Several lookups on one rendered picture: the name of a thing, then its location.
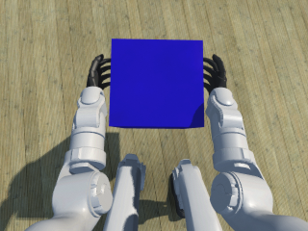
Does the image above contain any robot left thigh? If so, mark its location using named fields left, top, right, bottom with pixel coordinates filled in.
left=103, top=159, right=146, bottom=231

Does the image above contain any robot right thigh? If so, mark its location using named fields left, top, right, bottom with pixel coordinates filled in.
left=172, top=164, right=223, bottom=231

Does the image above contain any right robot forearm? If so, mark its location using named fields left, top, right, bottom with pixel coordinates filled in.
left=205, top=87, right=267, bottom=183

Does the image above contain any robot right hand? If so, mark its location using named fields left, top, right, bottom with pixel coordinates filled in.
left=203, top=54, right=227, bottom=95

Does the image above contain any robot left upper arm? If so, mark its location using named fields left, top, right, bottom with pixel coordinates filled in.
left=24, top=170, right=114, bottom=231

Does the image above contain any robot left hand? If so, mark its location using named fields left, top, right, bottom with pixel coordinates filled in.
left=86, top=54, right=111, bottom=90

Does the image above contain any robot right upper arm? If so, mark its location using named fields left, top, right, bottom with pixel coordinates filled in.
left=210, top=170, right=308, bottom=231

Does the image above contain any left robot forearm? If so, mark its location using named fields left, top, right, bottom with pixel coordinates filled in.
left=51, top=86, right=108, bottom=212

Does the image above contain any robot thigh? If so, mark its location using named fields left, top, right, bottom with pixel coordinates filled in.
left=172, top=164, right=223, bottom=231
left=103, top=159, right=146, bottom=231

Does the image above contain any carton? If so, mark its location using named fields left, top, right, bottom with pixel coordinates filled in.
left=109, top=38, right=205, bottom=129

